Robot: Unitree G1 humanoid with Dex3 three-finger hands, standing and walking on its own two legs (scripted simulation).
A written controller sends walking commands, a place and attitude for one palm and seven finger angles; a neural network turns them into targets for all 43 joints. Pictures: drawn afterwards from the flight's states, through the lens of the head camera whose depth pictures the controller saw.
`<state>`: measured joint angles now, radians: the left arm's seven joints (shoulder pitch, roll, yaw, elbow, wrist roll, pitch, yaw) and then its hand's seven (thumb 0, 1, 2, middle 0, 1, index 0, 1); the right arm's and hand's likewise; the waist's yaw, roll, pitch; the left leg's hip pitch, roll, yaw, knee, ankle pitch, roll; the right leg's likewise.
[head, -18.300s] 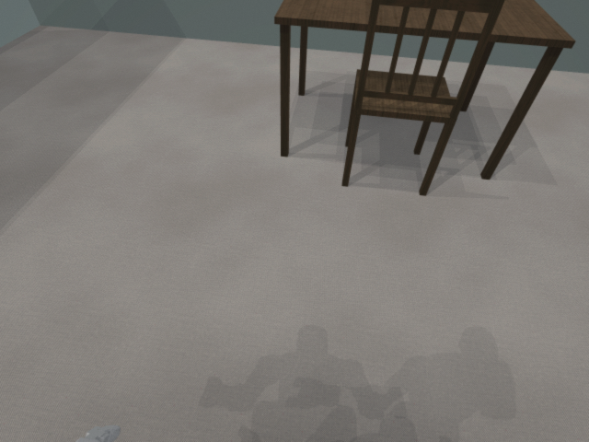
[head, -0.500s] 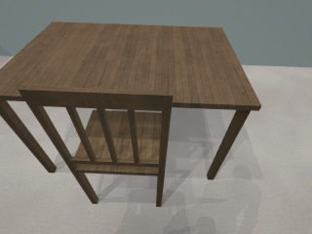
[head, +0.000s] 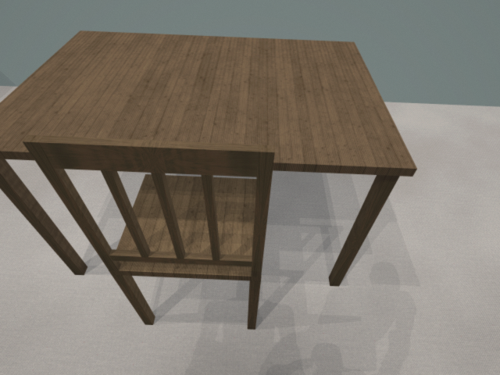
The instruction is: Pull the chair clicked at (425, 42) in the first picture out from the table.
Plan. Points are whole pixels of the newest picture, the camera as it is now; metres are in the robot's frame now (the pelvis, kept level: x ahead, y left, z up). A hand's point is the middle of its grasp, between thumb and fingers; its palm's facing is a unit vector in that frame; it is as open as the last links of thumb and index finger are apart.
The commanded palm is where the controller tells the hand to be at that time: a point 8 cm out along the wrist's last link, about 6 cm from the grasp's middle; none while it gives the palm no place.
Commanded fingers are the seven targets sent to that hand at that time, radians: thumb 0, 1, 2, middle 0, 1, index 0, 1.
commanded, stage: look again from close up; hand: left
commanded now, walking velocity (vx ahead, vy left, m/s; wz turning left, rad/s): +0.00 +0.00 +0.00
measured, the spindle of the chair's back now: (171, 219) +0.45 +0.21 -0.08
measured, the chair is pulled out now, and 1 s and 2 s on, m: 0.00 0.00 0.00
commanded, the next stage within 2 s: raise the hand toward the chair's back in 0.80 s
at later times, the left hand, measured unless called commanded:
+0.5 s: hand out of the picture -0.03 +0.15 -0.18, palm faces +0.03 -0.99 -0.15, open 7.4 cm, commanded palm none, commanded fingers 0.00 0.90 0.90 -0.20 -0.30 -0.20 -0.30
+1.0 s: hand out of the picture +0.04 +0.20 -0.14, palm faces +0.14 -0.96 -0.25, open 7.3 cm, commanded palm +0.10 +0.21 -0.07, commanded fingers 0.00 0.76 0.84 -0.19 -0.28 -0.19 -0.28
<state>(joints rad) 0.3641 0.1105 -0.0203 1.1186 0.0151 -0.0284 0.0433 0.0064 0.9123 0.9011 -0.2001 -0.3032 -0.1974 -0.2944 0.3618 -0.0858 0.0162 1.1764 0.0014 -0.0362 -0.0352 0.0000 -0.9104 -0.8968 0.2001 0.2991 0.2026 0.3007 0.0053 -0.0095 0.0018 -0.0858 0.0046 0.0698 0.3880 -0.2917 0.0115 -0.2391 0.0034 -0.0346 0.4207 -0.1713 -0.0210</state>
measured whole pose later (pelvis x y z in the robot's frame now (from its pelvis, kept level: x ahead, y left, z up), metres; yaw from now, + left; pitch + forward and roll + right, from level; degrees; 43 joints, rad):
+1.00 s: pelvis +0.00 +0.01 +0.00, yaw +1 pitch +0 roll +1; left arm 0.50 0.19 -0.01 0.58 -0.10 0.08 0.10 0.07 0.97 0.89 -0.21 -0.30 -0.20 -0.29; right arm 0.40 -0.13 0.03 0.99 0.03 -0.17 -0.06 0.02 -0.92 -0.90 0.21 0.30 0.21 0.30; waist -0.02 0.00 0.04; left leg -0.12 -0.02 0.07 0.43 -0.31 0.02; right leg -0.28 -0.02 -0.03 0.49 -0.20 -0.01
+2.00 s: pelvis -0.03 +0.00 -0.10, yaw +4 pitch +19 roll -2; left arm 0.42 0.24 0.16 -0.05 -0.26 -0.42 -0.27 0.00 -0.18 0.44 -0.09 -0.13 -0.09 -0.12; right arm 0.23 -0.28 -0.06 0.57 0.05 -0.23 -0.03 0.01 -0.91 -0.90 0.20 0.30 0.20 0.30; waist -0.03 0.01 -0.13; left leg -0.94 0.00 -0.02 1.23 -0.61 0.01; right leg -1.03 -0.04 -0.11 1.15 -0.44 -0.03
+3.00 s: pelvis -0.02 +0.01 -0.08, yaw +4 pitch +18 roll -3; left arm 0.30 0.28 0.22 0.06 -0.27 -0.35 -0.32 -0.01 -0.49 0.30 -0.06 -0.08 -0.06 -0.08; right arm 0.20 -0.25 0.00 0.58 0.03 -0.24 0.00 0.01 -0.90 -0.90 0.20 0.30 0.21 0.30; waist -0.02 0.03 -0.14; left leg -0.85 0.00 -0.03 1.12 -0.58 0.02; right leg -0.92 -0.04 -0.12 1.03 -0.41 -0.02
